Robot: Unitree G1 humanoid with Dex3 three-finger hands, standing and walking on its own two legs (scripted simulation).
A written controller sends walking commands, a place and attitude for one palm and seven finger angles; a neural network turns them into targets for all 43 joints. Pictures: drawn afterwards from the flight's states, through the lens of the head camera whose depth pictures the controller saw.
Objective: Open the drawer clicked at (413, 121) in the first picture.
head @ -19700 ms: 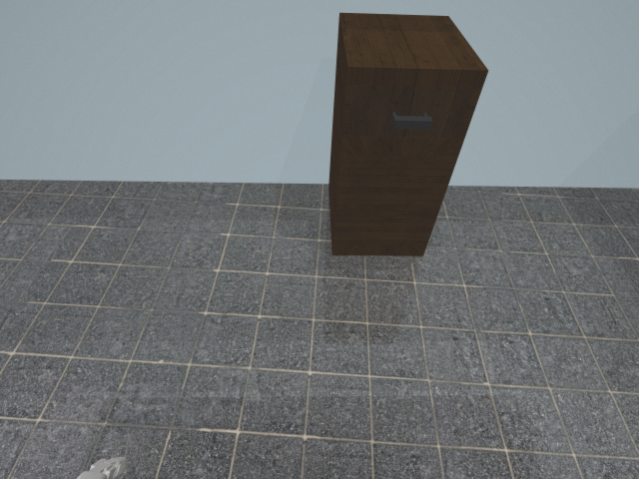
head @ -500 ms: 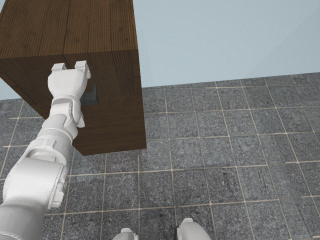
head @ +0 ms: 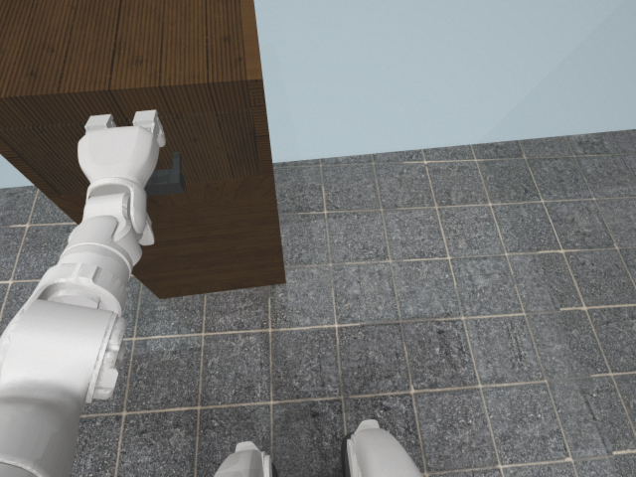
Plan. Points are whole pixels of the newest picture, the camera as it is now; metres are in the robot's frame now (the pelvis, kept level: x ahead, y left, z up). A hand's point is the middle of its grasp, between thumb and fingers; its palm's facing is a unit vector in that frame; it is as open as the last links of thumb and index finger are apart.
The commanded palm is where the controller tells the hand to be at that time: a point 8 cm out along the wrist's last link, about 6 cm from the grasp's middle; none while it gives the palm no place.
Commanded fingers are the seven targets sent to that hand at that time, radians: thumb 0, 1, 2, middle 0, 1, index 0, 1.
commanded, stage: re-aim the fingers above the handle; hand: left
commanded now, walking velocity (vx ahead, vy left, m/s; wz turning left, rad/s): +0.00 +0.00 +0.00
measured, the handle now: (146, 172) +0.57 +0.22 -0.06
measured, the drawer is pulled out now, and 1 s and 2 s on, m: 0.00 0.00 0.00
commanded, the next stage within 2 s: lower the fingers behind the handle in 1.24 s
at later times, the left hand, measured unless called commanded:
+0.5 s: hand (132, 179) +0.52 +0.21 +0.00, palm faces -0.10 -0.01 -0.99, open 13.8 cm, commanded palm +0.51 +0.19 +0.05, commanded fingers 0.00 -0.50 0.30 -0.30 -1.20 -0.30 -1.20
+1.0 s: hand (139, 172) +0.52 +0.20 +0.01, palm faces -0.06 -0.01 -1.00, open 13.8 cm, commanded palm +0.51 +0.19 +0.06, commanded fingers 0.00 -0.50 0.30 -0.30 -1.20 -0.30 -1.20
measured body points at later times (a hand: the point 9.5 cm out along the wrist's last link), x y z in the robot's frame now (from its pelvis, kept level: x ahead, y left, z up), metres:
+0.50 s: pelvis +0.00 +0.01 +0.00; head +0.15 +0.01 +0.42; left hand +0.52 +0.21 +0.05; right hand -0.02 -0.26 -0.13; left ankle -0.02 +0.11 -0.68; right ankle +0.02 -0.13 -0.68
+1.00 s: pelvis +0.01 +0.01 +0.00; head +0.14 +0.00 +0.43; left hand +0.52 +0.20 +0.06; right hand -0.01 -0.26 -0.13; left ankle -0.02 +0.11 -0.68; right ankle +0.02 -0.13 -0.68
